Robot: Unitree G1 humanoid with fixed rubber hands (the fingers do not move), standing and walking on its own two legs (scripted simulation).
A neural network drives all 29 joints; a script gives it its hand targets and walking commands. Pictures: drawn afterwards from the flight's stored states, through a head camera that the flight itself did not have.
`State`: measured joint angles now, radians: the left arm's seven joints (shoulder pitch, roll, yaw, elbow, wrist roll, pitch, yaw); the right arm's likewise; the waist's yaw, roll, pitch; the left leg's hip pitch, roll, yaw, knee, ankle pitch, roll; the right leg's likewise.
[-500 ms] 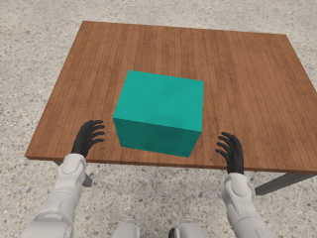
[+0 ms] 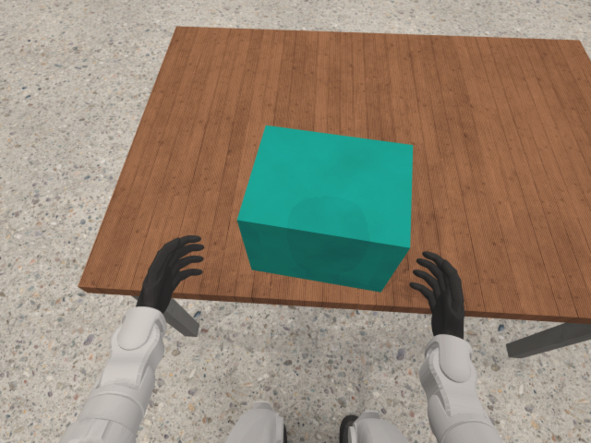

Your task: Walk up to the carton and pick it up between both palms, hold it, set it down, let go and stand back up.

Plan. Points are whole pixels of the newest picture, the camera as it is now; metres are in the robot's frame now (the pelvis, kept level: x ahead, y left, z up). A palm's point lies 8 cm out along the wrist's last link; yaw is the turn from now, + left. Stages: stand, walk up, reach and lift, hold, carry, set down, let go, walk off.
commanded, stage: set down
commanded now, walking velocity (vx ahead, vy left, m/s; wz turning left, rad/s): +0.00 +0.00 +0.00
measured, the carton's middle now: (325, 212) +0.47 -0.02 -0.07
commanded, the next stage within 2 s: let go in 1.62 s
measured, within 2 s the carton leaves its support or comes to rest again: neither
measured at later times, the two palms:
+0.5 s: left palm (129, 351) +0.23 +0.25 -0.04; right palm (473, 370) +0.22 -0.19 -0.02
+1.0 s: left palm (134, 382) +0.19 +0.23 -0.03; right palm (487, 405) +0.18 -0.21 -0.03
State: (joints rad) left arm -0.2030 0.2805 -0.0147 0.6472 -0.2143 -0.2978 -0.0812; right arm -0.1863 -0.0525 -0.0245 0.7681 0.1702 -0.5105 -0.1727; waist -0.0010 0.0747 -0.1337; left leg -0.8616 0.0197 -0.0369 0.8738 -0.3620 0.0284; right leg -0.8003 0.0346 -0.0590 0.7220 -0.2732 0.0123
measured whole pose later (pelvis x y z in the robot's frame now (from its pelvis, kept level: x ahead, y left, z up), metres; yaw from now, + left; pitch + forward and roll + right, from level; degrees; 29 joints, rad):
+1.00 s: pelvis +0.02 -0.01 +0.03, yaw -1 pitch -6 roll -2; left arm 0.15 0.28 -0.07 0.64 -0.20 -0.23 -0.04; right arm 0.18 -0.08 -0.02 0.71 0.10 -0.37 -0.06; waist 0.03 0.01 0.11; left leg -0.17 0.01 0.04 0.62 -0.35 0.03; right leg -0.16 0.03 0.02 0.55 -0.28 0.01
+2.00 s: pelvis +0.03 -0.03 +0.04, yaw -1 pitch -5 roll -1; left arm 0.20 0.23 -0.02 0.54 -0.06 0.03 -0.01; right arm 0.20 -0.09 -0.01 0.76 0.02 -0.28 -0.03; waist 0.04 -0.02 0.13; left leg -0.10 0.03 0.02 0.48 -0.29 -0.01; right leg -0.11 0.04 0.00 0.45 -0.25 -0.03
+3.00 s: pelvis -0.03 -0.02 +0.05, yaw +1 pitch -4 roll +0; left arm 0.22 0.32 -0.01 1.04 0.02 -0.01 -0.01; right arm 0.20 -0.35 0.01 1.12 -0.02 0.00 0.02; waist 0.00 0.03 0.04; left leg -0.19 -0.02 0.01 0.41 -0.15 0.02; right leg -0.21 0.00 -0.01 0.43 -0.18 -0.01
